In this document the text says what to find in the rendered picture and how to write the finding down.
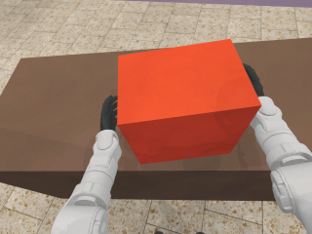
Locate carton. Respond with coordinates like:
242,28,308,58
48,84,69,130
117,39,261,165

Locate left robot hand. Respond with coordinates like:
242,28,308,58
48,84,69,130
99,95,118,132

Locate robot left forearm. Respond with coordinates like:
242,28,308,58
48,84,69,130
50,130,122,234

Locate pedestal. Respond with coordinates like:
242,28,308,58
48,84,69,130
0,37,312,202

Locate right robot hand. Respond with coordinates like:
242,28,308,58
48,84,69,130
242,63,265,97

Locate robot right forearm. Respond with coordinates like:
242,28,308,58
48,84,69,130
250,97,312,172

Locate left robot upper arm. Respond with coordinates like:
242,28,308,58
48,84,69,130
52,205,108,234

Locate right robot upper arm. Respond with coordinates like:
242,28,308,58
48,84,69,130
270,162,312,234

